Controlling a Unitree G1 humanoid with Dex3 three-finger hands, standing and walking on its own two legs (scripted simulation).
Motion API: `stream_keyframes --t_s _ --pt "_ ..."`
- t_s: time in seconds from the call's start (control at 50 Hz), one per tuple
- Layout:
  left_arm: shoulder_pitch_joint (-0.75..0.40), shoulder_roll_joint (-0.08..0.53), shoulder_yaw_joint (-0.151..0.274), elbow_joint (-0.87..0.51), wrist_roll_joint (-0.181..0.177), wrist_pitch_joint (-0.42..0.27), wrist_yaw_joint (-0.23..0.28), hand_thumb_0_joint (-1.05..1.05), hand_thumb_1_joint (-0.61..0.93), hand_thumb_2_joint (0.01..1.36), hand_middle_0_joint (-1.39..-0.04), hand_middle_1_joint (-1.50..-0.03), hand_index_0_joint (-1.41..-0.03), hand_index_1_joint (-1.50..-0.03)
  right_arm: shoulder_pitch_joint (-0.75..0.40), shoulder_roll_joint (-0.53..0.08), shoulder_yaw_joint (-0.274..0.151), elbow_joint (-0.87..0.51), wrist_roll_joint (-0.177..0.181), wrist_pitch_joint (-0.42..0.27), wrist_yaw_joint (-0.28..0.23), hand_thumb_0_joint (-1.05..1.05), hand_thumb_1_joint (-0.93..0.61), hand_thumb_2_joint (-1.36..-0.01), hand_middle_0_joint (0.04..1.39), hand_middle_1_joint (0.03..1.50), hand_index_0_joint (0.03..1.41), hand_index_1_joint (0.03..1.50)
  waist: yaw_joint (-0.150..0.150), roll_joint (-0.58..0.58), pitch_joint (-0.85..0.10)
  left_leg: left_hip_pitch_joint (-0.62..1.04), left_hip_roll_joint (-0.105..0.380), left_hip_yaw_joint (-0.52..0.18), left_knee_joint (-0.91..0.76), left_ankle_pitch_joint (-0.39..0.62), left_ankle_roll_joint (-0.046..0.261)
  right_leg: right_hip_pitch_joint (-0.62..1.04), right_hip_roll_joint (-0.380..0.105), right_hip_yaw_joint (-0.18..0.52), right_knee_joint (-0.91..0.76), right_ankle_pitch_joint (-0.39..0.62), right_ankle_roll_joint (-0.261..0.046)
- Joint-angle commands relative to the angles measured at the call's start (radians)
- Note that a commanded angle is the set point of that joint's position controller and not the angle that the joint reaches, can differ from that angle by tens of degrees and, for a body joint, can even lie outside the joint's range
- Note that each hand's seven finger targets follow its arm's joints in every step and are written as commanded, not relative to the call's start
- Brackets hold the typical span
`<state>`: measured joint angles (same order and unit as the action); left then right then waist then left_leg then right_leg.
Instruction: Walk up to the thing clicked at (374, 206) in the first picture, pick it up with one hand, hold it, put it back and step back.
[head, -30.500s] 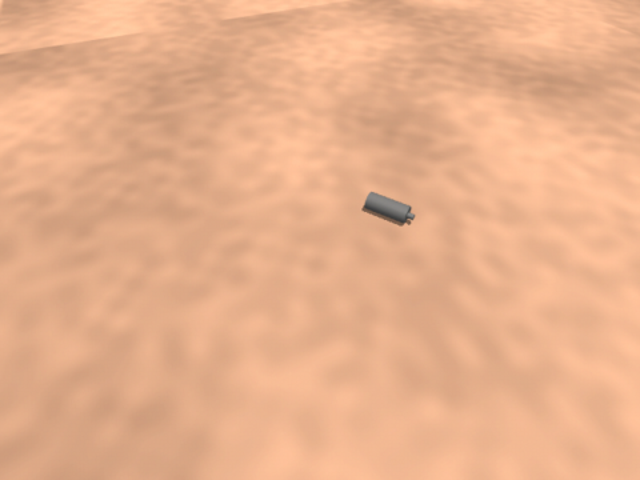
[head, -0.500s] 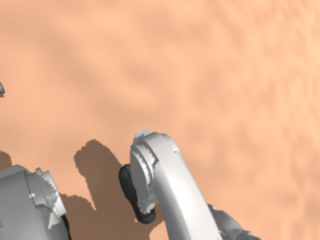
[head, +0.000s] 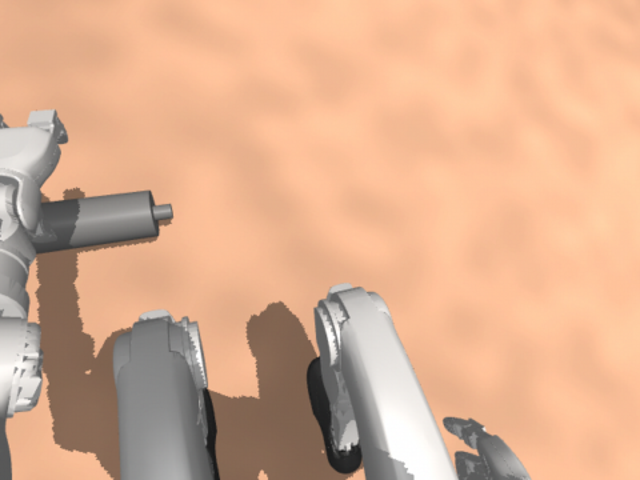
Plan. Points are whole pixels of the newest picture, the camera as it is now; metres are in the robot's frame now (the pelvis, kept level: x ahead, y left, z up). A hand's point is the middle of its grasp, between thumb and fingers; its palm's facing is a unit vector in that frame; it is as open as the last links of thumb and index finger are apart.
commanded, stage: withdraw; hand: left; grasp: from above
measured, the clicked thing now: (103, 220) +0.51 +0.28 -0.33
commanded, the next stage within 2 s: home in 0.24 s
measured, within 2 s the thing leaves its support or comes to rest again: neither
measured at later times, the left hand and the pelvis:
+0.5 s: hand (55, 197) +0.50 +0.30 -0.19, palm faces -0.37 -0.05 -0.93, open 13.4 cm; pelvis +0.00 +0.00 -0.04, yaw -1 degrees
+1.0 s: hand out of the picture +0.34 +0.27 +0.01, palm faces -0.22 -0.71 -0.67, open 7.6 cm; pelvis +0.01 +0.00 +0.13, yaw +4 degrees
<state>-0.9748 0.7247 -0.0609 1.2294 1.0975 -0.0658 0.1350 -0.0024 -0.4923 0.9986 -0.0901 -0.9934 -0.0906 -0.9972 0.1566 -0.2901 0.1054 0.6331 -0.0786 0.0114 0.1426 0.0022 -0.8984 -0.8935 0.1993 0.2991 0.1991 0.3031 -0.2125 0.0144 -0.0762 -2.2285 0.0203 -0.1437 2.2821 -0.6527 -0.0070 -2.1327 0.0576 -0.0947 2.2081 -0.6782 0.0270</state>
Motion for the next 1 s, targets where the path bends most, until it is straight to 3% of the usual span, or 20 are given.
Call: stream_keyframes --t_s 0.0,0.14,0.22,0.28,0.3,0.32,0.34,0.36,0.38,0.4,0.48,0.54,0.58,0.6,0.64,0.66,0.72,0.82,0.88,0.98 --pt "-0.315 0.190 0.025 -0.035 0.024 -0.035 0.027 0.000 -0.496 0.999 -0.076 -0.995 -0.076 -0.994 0.206 -0.228 -0.066 -0.007 -0.003 0.013 -0.050 0.000 -0.889 -0.897 0.200 0.300 0.200 0.300 -0.058 0.137 -0.512 0.359 -0.017 0.081 -0.210 0.110 0.040 0.315 0.028 -0.030 -0.275 0.148 -0.074" --pt "-0.412 0.291 0.059 0.105 0.098 -0.107 0.122 0.000 -0.493 0.987 -0.075 -0.997 -0.081 -0.990 0.177 -0.232 -0.023 0.004 -0.030 -0.002 -0.065 0.000 -0.888 -0.894 0.200 0.300 0.200 0.300 -0.072 0.243 -0.513 0.370 -0.017 0.069 -0.197 0.053 0.032 0.235 0.030 -0.029 -0.209 0.087 -0.077" --pt "-0.491 0.332 0.076 0.130 0.131 -0.146 0.184 0.000 -0.494 0.979 -0.073 -1.004 -0.084 -0.992 0.187 -0.253 -0.003 0.011 -0.053 -0.016 -0.060 0.000 -0.890 -0.893 0.200 0.300 0.200 0.300 -0.101 0.294 -0.543 0.405 -0.016 0.060 -0.168 0.060 0.029 0.200 0.024 -0.059 -0.171 0.112 -0.072" --pt "-0.520 0.396 0.122 0.108 0.148 -0.155 0.231 0.000 -0.490 0.970 -0.074 -1.006 -0.088 -0.989 0.198 -0.271 -0.006 0.010 -0.068 -0.024 -0.060 0.000 -0.889 -0.892 0.200 0.299 0.200 0.299 -0.088 0.376 -0.601 0.464 -0.014 0.056 -0.172 0.068 0.018 0.191 0.019 -0.078 -0.140 0.133 -0.073" --pt "-0.508 0.397 0.125 0.108 0.157 -0.151 0.239 0.000 -0.430 0.890 -0.154 -0.926 -0.168 -0.909 0.199 -0.267 -0.008 0.006 -0.070 -0.028 -0.058 0.000 -0.882 -0.894 0.199 0.299 0.199 0.299 -0.086 0.400 -0.611 0.484 -0.010 0.052 -0.168 0.073 0.014 0.180 0.021 -0.079 -0.125 0.136 -0.077" --pt "-0.508 0.405 0.138 0.083 0.158 -0.147 0.245 0.000 -0.475 0.959 -0.083 -1.003 -0.099 -0.985 0.211 -0.270 -0.013 0.005 -0.071 -0.031 -0.057 0.000 -0.886 -0.890 0.201 0.300 0.200 0.300 -0.082 0.420 -0.634 0.501 -0.011 0.056 -0.165 0.082 0.013 0.179 0.019 -0.085 -0.122 0.146 -0.076" --pt "-0.499 0.383 0.133 0.059 0.154 -0.139 0.249 0.000 -0.395 0.883 -0.163 -0.923 -0.179 -0.905 0.217 -0.263 -0.015 0.002 -0.073 -0.033 -0.054 0.000 -0.882 -0.894 0.199 0.299 0.199 0.299 -0.086 0.440 -0.664 0.529 -0.007 0.057 -0.160 0.110 0.011 0.187 0.018 -0.088 -0.113 0.173 -0.075" --pt "-0.507 0.395 0.149 0.000 0.143 -0.133 0.253 0.000 -0.464 0.946 -0.094 -0.983 -0.110 -0.965 0.227 -0.266 -0.022 0.003 -0.070 -0.034 -0.052 0.000 -0.888 -0.891 0.200 0.300 0.200 0.300 -0.070 0.466 -0.721 0.543 -0.009 0.061 -0.160 0.135 0.011 0.194 0.017 -0.092 -0.106 0.198 -0.075" --pt "-0.490 0.392 0.156 -0.026 0.133 -0.120 0.258 0.000 -0.384 0.898 -0.174 -0.903 -0.190 -0.885 0.225 -0.268 -0.029 -0.003 -0.067 -0.034 -0.050 0.000 -0.882 -0.894 0.199 0.299 0.199 0.299 -0.058 0.486 -0.758 0.559 -0.009 0.067 -0.155 0.165 0.012 0.198 0.015 -0.092 -0.105 0.224 -0.074" --pt "-0.441 0.378 0.156 -0.042 0.122 -0.105 0.255 0.000 -0.304 0.961 -0.254 -0.823 -0.231 -0.805 0.231 -0.256 -0.033 -0.007 -0.062 -0.034 -0.046 0.000 -0.882 -0.894 0.199 0.299 0.199 0.299 -0.049 0.484 -0.804 0.581 -0.007 0.070 -0.157 0.192 0.014 0.232 0.018 -0.087 -0.107 0.243 -0.073" --pt "-0.362 0.337 0.172 -0.118 0.024 -0.040 0.229 0.000 -0.035 0.876 -0.230 -0.575 -0.210 -0.593 0.267 -0.241 -0.070 0.015 -0.036 -0.022 -0.039 0.000 -0.887 -0.896 0.200 0.300 0.199 0.300 -0.018 0.425 -0.835 0.547 -0.009 0.090 -0.186 0.209 0.025 0.304 0.020 -0.073 -0.164 0.271 -0.065" --pt "-0.250 0.288 0.174 -0.207 -0.054 0.011 0.168 0.000 0.178 0.843 -0.214 -0.481 -0.200 -0.493 0.284 -0.233 -0.110 0.009 -0.011 -0.012 -0.035 0.000 -0.891 -0.897 0.200 0.300 0.199 0.300 0.019 0.392 -0.878 0.611 -0.011 0.094 -0.235 0.232 0.028 0.357 0.019 -0.057 -0.211 0.271 -0.067" --pt "-0.164 0.265 0.193 -0.318 -0.131 0.038 0.123 0.000 0.338 0.841 -0.206 -0.418 -0.196 -0.427 0.281 -0.213 -0.134 -0.006 0.013 0.001 -0.033 0.000 -0.894 -0.898 0.200 0.300 0.200 0.300 0.061 0.355 -0.935 0.630 -0.014 0.108 -0.271 0.242 0.037 0.452 0.021 -0.032 -0.264 0.283 -0.062" --pt "-0.118 0.243 0.196 -0.356 -0.176 0.053 0.099 0.000 0.418 0.842 -0.203 -0.396 -0.195 -0.404 0.272 -0.207 -0.147 -0.012 0.027 0.005 -0.034 0.000 -0.895 -0.898 0.200 0.300 0.200 0.300 0.074 0.322 -0.920 0.627 -0.015 0.108 -0.297 0.235 0.039 0.459 0.018 -0.023 -0.284 0.275 -0.062" --pt "-0.020 0.153 0.165 -0.392 -0.254 0.077 0.045 0.000 0.578 0.820 -0.191 -0.322 -0.188 -0.325 0.240 -0.189 -0.150 -0.017 0.045 0.011 -0.043 0.000 -0.898 -0.899 0.200 0.300 0.200 0.300 0.054 0.228 -0.787 0.559 -0.013 0.098 -0.334 0.175 0.047 0.444 0.020 -0.021 -0.336 0.234 -0.060" --pt "0.025 0.140 0.172 -0.422 -0.289 0.085 0.022 0.000 0.658 0.818 -0.188 -0.298 -0.186 -0.299 0.234 -0.189 -0.149 -0.018 0.052 0.013 -0.049 0.000 -0.899 -0.900 0.200 0.300 0.200 0.300 0.056 0.192 -0.747 0.543 -0.015 0.095 -0.349 0.165 0.051 0.457 0.018 -0.018 -0.360 0.226 -0.062" --pt "0.141 0.083 0.169 -0.598 -0.388 0.100 -0.036 0.000 0.876 0.895 -0.199 -0.298 -0.199 -0.298 0.187 -0.168 -0.162 -0.056 0.070 0.014 -0.064 0.000 -0.899 -0.900 0.200 0.300 0.200 0.300 0.092 0.177 -0.779 0.623 -0.009 0.082 -0.425 0.150 0.050 0.525 0.012 -0.005 -0.416 0.212 -0.061" --pt "0.294 -0.020 0.152 -0.788 -0.544 0.130 -0.072 0.000 0.900 0.900 -0.200 -0.299 -0.200 -0.299 0.123 -0.153 -0.171 -0.092 0.087 -0.001 -0.089 0.000 -0.900 -0.900 0.200 0.300 0.200 0.300 0.098 0.143 -0.663 0.720 -0.002 0.067 -0.556 0.094 0.043 0.576 -0.001 0.009 -0.533 0.161 -0.064" --pt "0.368 -0.061 0.140 -0.878 -0.613 0.156 -0.069 0.000 0.900 0.899 -0.200 -0.298 -0.200 -0.299 0.080 -0.145 -0.172 -0.115 0.100 -0.021 -0.110 0.000 -0.899 -0.900 0.200 0.300 0.200 0.300 0.109 0.163 -0.632 0.818 0.006 0.051 -0.658 0.022 0.036 0.608 -0.004 0.015 -0.595 0.118 -0.061" --pt "0.543 -0.139 0.136 -0.968 -0.739 0.202 -0.056 0.000 0.900 0.901 -0.200 -0.299 -0.200 -0.299 0.026 -0.138 -0.166 -0.130 0.115 -0.068 -0.153 0.000 -0.899 -0.900 0.200 0.300 0.200 0.300 0.115 0.166 -0.593 0.979 0.006 0.025 -0.789 0.022 0.025 0.695 -0.014 0.026 -0.688 0.126 -0.057"
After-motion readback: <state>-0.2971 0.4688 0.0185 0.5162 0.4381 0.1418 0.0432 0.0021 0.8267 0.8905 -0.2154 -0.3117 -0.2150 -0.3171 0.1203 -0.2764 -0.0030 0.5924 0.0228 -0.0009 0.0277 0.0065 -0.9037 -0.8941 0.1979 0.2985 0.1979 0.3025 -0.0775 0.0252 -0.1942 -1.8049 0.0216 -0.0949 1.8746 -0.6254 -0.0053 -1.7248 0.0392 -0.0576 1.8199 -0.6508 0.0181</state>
